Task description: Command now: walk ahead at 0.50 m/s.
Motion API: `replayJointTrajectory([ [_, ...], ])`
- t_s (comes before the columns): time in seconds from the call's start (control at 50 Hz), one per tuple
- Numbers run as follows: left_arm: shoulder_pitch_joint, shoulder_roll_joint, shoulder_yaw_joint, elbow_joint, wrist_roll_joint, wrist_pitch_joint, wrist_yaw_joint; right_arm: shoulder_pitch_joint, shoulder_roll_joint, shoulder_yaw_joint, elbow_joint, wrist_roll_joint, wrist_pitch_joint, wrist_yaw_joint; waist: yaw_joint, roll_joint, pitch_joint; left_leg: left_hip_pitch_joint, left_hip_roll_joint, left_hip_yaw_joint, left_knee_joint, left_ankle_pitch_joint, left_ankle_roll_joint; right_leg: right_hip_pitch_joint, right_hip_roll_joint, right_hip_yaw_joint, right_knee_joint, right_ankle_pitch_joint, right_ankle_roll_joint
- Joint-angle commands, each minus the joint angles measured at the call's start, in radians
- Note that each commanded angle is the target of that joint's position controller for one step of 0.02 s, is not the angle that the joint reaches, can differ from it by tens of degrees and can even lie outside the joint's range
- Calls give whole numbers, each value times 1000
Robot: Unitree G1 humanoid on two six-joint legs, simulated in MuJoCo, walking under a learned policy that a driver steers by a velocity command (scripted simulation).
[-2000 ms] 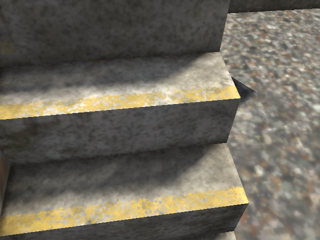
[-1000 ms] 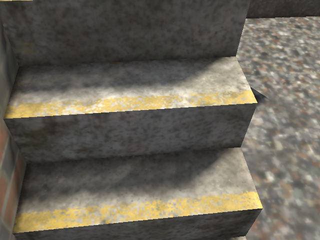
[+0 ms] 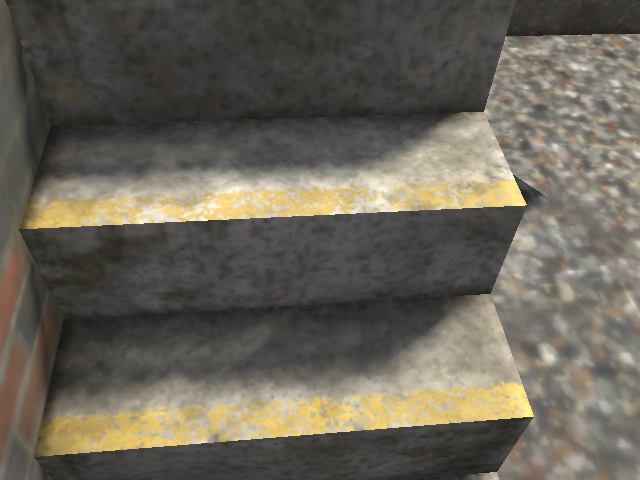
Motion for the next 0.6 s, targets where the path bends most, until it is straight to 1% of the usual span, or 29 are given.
replayJointTrajectory([
  [0.02,-27,92,22,-56,-2,-15,1,-17,-107,-23,-54,-2,-11,-1,1,26,-48,68,189,-136,-10,230,-33,-45,-122,81,-20,163,-47],
  [0.4,-34,91,27,-47,-2,-16,1,-24,-106,-26,-63,0,-11,-1,3,31,-56,74,189,-142,-6,267,-35,-33,-126,74,-20,181,-46],
  [0.42,-49,87,26,-51,2,-17,1,-42,-96,-24,-70,-6,-12,-1,6,35,-29,67,192,-142,9,313,-31,-50,-128,76,-2,202,-53],
  [0.44,-26,87,26,-45,-3,-17,1,-18,-104,-26,-64,1,-12,-1,3,34,-80,82,190,-141,0,279,-34,-25,-128,74,-15,183,-48],
  [0.46,-33,91,27,-45,-3,-16,1,-24,-107,-27,-64,1,-11,0,4,29,-64,78,188,-142,-4,265,-35,-30,-126,73,-18,179,-46],
  [0.48,-43,86,28,-50,-3,-13,-1,-26,-97,-24,-64,-1,-11,-6,1,34,-58,79,189,-140,-10,271,-33,-33,-130,72,-17,181,-42],
  [0.6,-43,85,31,-50,-3,-10,-1,-28,-99,-24,-64,-2,-10,-9,4,30,-55,81,190,-143,-12,274,-32,-31,-130,71,-22,176,-40],
])
Velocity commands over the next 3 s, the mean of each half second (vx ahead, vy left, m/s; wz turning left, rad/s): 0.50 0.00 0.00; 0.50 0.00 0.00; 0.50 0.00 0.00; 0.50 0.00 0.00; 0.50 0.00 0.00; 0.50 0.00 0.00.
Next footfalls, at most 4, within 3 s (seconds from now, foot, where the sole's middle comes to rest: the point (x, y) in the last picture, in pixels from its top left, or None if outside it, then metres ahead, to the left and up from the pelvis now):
none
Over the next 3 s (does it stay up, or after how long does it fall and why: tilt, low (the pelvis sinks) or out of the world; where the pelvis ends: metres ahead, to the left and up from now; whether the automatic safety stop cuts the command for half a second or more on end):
stays up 0.00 -0.01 0.00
